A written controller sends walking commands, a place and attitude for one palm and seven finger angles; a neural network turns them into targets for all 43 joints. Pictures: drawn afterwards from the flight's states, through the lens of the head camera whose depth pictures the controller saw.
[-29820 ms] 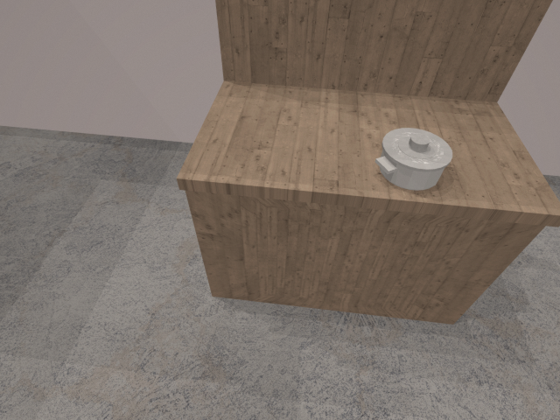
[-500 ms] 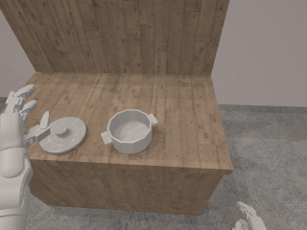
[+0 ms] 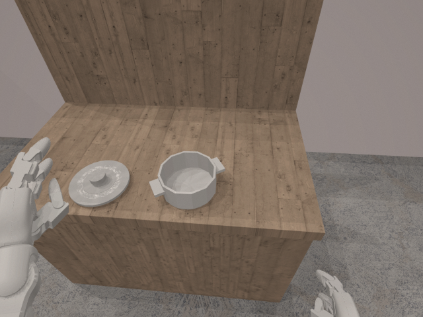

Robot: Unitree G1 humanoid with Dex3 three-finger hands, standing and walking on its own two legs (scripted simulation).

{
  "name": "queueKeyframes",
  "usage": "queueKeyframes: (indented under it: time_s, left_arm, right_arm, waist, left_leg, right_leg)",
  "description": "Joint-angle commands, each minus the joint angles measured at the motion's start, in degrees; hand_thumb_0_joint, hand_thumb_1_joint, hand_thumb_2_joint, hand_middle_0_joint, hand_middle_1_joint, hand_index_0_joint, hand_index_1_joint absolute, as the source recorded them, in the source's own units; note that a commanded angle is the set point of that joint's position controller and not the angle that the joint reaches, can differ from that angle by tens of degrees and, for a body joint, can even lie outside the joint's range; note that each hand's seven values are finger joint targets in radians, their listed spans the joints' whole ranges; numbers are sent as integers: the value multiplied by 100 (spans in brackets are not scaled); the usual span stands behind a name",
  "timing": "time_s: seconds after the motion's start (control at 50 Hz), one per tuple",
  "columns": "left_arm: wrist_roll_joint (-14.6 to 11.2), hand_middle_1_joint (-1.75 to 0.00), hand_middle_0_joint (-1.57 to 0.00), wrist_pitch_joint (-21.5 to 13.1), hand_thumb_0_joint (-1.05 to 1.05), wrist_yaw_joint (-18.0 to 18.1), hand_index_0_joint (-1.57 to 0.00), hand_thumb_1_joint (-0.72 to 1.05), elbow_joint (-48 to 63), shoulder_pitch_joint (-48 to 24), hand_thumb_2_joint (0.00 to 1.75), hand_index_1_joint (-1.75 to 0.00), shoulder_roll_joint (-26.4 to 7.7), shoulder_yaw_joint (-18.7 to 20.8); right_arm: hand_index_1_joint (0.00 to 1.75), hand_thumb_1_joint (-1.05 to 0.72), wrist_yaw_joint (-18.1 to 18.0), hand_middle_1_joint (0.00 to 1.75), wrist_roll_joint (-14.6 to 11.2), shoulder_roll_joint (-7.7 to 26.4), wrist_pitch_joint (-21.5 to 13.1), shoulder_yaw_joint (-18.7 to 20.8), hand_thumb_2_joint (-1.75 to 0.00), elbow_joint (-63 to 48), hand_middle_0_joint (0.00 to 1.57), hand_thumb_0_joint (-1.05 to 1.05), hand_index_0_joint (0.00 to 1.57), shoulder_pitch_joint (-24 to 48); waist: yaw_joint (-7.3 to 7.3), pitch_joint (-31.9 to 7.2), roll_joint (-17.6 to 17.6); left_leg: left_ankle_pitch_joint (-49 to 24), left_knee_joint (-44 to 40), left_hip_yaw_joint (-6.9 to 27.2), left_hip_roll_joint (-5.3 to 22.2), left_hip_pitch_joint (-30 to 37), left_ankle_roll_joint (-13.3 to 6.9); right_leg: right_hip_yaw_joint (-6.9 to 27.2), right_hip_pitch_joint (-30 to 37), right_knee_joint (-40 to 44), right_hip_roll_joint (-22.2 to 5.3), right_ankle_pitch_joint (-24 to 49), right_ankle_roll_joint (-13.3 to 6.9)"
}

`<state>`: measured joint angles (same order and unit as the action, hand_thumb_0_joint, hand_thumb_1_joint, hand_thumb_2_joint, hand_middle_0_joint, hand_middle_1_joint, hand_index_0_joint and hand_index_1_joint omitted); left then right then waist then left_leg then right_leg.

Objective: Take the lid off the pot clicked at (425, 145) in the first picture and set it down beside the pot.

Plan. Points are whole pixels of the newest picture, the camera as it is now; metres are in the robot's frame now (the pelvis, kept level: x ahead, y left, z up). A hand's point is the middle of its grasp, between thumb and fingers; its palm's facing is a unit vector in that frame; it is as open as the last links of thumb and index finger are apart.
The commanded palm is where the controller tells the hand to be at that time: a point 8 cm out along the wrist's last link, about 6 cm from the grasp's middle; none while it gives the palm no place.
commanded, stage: draw the hand back to the body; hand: left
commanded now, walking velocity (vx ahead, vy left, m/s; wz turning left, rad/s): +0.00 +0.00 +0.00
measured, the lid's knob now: (97, 177) +0.47 +0.39 -0.07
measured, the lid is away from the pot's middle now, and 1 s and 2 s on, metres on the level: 0.26 0.26 0.26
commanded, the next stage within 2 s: step back with the hand held close in 0.44 s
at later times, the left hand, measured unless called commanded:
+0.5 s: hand (50, 234) +0.18 +0.25 +0.16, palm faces +0.39 -0.83 -0.40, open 7.4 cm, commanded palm +0.13 +0.29 +0.17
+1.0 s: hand (38, 252) +0.16 +0.26 +0.15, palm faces +0.26 -0.82 -0.50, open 7.4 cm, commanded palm +0.10 +0.31 +0.17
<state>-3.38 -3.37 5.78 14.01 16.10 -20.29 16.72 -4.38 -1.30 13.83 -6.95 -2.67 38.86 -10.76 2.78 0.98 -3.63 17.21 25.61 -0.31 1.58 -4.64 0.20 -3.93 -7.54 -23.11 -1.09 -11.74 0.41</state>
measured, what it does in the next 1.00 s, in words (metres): stands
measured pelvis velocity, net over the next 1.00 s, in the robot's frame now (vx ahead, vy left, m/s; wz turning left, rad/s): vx -0.03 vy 0.03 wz -0.01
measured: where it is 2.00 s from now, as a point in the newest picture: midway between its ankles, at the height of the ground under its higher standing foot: outside the picture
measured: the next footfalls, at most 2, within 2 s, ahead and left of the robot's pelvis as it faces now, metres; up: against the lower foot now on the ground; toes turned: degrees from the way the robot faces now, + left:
none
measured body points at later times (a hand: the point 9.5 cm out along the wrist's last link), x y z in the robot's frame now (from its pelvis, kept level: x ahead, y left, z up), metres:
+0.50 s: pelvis +0.00 +0.01 +0.00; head -0.02 +0.00 +0.45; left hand +0.15 +0.29 +0.18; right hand +0.20 -0.20 -0.08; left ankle -0.03 +0.12 -0.74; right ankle +0.01 -0.13 -0.74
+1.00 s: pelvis -0.03 +0.03 -0.01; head -0.02 +0.04 +0.44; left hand +0.14 +0.30 +0.18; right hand +0.14 -0.22 -0.08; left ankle -0.03 +0.12 -0.74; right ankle +0.01 -0.13 -0.74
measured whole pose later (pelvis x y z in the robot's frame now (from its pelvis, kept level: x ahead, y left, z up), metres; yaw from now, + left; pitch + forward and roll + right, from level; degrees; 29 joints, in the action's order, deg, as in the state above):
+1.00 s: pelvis -0.03 +0.03 -0.01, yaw -1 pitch +0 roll +0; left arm -2.0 -10.9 5.7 34.8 37.5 -25.5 21.0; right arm -5.1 -1.3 12.3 -3.2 -0.1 31.8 -11.6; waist -0.2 1.8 2.3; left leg 16.2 30.6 -2.5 -1.6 -14.4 -2.3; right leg -1.4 -18.3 -29.4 -4.4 -10.8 2.8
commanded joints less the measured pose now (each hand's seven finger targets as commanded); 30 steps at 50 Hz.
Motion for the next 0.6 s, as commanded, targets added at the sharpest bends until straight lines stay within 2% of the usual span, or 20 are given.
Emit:
queueKeyframes:
  time_s: [0.0, 0.02, 0.04, 0.06, 0.08, 0.1, 0.12, 0.16, 0.18, 0.22, 0.3, 0.36, 0.4, 0.44, 0.46, 0.52, 0.54, 0.56, 0.58]
  left_arm:
    - [35, -30, -20, -395, 0, 102, -20, 90, 1761, -420, 90, -30, -1182, 678]
    - [38, -30, -20, -384, 0, 92, -20, 90, 1873, -268, 90, -30, -1090, 599]
    - [37, -30, -20, -378, 0, 93, -20, 90, 1909, -141, 90, -30, -1066, 580]
    - [47, -30, -20, -361, 0, 96, -20, 90, 1918, 2, 90, -30, -1121, 643]
    - [45, -30, -20, -380, 0, 85, -20, 90, 2178, -48, 90, -30, -1022, 535]
    - [42, -30, -20, -364, 0, 95, -20, 90, 2133, 92, 90, -30, -1025, 558]
    - [41, -30, -20, -366, 0, 97, -20, 90, 2201, 136, 90, -30, -985, 521]
    - [67, -30, -20, -377, 0, 104, -20, 90, 2437, 371, 90, -30, -1039, 569]
    - [65, -30, -20, -382, 0, 102, -20, 90, 2510, 552, 90, -30, -962, 535]
    - [68, -30, -20, -388, 0, 106, -20, 90, 2744, 924, 90, -30, -943, 541]
    - [85, -30, -20, -351, 0, 126, -20, 90, 2743, 846, 90, -30, -904, 506]
    - [91, -30, -20, -332, 0, 138, -20, 90, 2780, 780, 90, -30, -915, 505]
    - [103, -30, -20, -329, 0, 122, -20, 90, 2793, 939, 90, -30, -811, 421]
    - [120, -30, -20, -345, 0, 131, -20, 90, 2973, 930, 90, -30, -884, 461]
    - [125, -30, -20, -337, 0, 139, -20, 90, 3008, 942, 90, -30, -976, 546]
    - [107, -30, -20, -287, 0, 120, -20, 90, 2829, 1004, 90, -30, -823, 434]
    - [-15, -30, -20, -673, 0, 167, -20, 90, 3242, -24, 90, -30, -1670, 1415]
    - [19, -30, -20, -804, 0, 152, -20, 90, 3017, 46, 90, -30, -1662, 1433]
    - [31, -30, -20, -795, 0, 92, -20, 90, 2559, 543, 90, -30, -1174, 1086]
  right_arm:
    - [30, -90, -65, 30, 13, 613, -404, 260, -90, -1000, 20, 0, 20, 823]
    - [30, -90, -51, 30, 15, 608, -415, 250, -90, -1016, 20, 0, 20, 826]
    - [30, -90, -48, 30, 21, 605, -419, 254, -90, -1021, 20, 0, 20, 818]
    - [30, -90, -46, 30, 22, 621, -413, 260, -90, -1008, 20, 0, 20, 816]
    - [30, -90, -45, 30, 19, 597, -421, 249, -90, -1063, 20, 0, 20, 824]
    - [30, -90, -56, 30, 26, 602, -430, 258, -90, -1059, 20, 0, 20, 836]
    - [30, -90, -55, 30, 31, 600, -433, 251, -90, -1066, 20, 0, 20, 824]
    - [30, -90, -53, 30, 33, 596, -448, 267, -90, -1090, 20, 0, 20, 829]
    - [30, -90, -50, 30, 48, 579, -462, 254, -90, -1120, 20, 0, 20, 820]
    - [30, -90, -34, 30, 55, 556, -462, 273, -90, -1135, 20, 0, 20, 819]
    - [30, -90, -61, 30, 52, 571, -440, 275, -90, -1135, 20, 0, 20, 813]
    - [30, -90, -88, 30, 54, 563, -406, 273, -90, -1131, 20, 0, 20, 797]
    - [30, -90, -85, 30, 68, 541, -417, 263, -90, -1158, 20, 0, 20, 821]
    - [30, -90, -73, 30, 88, 540, -434, 254, -90, -1167, 20, 0, 20, 805]
    - [30, -90, -66, 30, 81, 546, -440, 257, -90, -1162, 20, 0, 20, 812]
    - [30, -90, -59, 30, 86, 536, -402, 250, -90, -1168, 20, 0, 20, 803]
    - [30, -90, -118, 30, 1, 528, -252, 224, -90, -1400, 20, 0, 20, 564]
    - [30, -90, -156, 30, 56, 436, -189, 187, -90, -1287, 20, 0, 20, 516]
    - [30, -90, -169, 30, 65, 457, -166, 214, -90, -1236, 20, 0, 20, 553]
  waist:
    - [56, -606, -123]
    - [63, -560, -167]
    - [49, -498, -53]
    - [46, -433, -57]
    - [38, -524, -106]
    - [45, -373, -95]
    - [41, -328, 51]
    - [58, -334, -64]
    - [73, -357, -142]
    - [108, -404, -78]
    - [50, -202, 119]
    - [35, -206, 41]
    - [77, -240, -59]
    - [99, -352, -35]
    - [105, -379, -165]
    - [91, -269, 4]
    - [-49, 243, 278]
    - [-87, 276, 430]
    - [-137, 146, 713]
  left_leg:
    - [-1163, -398, 94, 93, -132, -193]
    - [-1183, -407, 102, 105, -169, -173]
    - [-1190, -388, 105, 107, -192, -181]
    - [-1180, -406, 132, 118, -229, -168]
    - [-1146, -440, 112, 101, -179, -164]
    - [-1087, -409, 119, 128, -238, -160]
    - [-1017, -412, 149, 128, -279, -161]
    - [-1025, -415, 174, 137, -257, -152]
    - [-1049, -437, 158, 112, -286, -154]
    - [-1178, -381, 170, 140, -270, -143]
    - [-1109, -369, 199, 153, -358, -137]
    - [-1029, -349, 209, 138, -299, -139]
    - [-1074, -357, 188, 135, -281, -139]
    - [-1203, -341, 224, 132, -263, -132]
    - [-1251, -338, 239, 128, -258, -115]
    - [-1289, -330, 205, 138, -306, -118]
    - [-671, -288, 189, 247, -531, -270]
    - [-484, -306, 236, 236, -527, -271]
    - [-623, -318, 249, 270, -509, -277]
  right_leg:
    - [87, 215, 306, -147, 766, -240]
    - [84, 207, 287, -155, 762, -245]
    - [76, 185, 303, -161, 776, -241]
    - [87, 166, 290, -151, 745, -247]
    - [87, 173, 285, -133, 691, -236]
    - [89, 92, 292, -143, 631, -237]
    - [76, 67, 307, -148, 544, -234]
    - [97, 58, 274, -149, 516, -247]
    - [91, 102, 248, -142, 548, -248]
    - [100, 114, 211, -157, 672, -262]
    - [83, -15, 206, -140, 588, -253]
    - [136, -51, 239, -153, 500, -257]
    - [114, -34, 209, -155, 521, -250]
    - [98, 56, 167, -164, 627, -264]
    - [122, 79, 125, -155, 656, -271]
    - [94, 48, 156, -154, 700, -255]
    - [844, -576, 463, -416, 1156, -192]
    - [861, -647, 449, -533, 1187, -229]
    - [821, -586, 330, -546, 1323, -197]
